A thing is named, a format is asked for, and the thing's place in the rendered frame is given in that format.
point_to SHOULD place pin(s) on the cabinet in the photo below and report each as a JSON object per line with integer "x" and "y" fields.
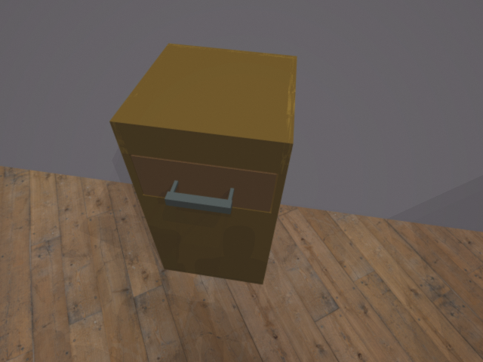
{"x": 220, "y": 107}

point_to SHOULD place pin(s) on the handle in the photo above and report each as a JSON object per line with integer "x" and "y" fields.
{"x": 198, "y": 202}

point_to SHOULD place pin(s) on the drawer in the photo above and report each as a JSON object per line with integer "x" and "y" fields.
{"x": 252, "y": 189}

